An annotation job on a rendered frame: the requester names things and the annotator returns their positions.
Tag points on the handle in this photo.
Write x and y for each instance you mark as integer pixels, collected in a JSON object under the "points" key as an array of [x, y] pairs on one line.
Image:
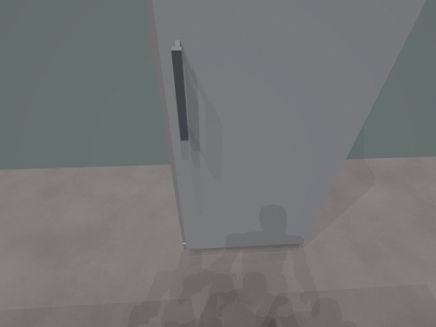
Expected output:
{"points": [[177, 62]]}

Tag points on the fridge door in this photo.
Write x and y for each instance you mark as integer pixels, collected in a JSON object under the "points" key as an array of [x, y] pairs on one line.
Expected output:
{"points": [[277, 92]]}

